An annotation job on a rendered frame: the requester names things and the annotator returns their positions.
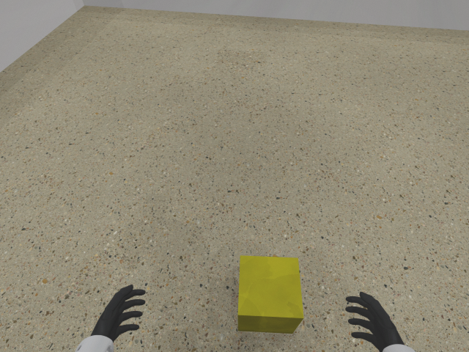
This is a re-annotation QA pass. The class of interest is right robot hand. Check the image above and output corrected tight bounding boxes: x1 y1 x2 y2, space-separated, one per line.
345 292 404 352

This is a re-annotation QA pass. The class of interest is robot left forearm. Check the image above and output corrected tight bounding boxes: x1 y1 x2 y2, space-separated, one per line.
75 335 114 352

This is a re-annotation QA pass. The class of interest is carton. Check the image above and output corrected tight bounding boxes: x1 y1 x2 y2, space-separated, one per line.
238 255 304 334

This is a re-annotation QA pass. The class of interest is left robot hand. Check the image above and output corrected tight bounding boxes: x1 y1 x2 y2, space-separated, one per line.
91 285 146 343

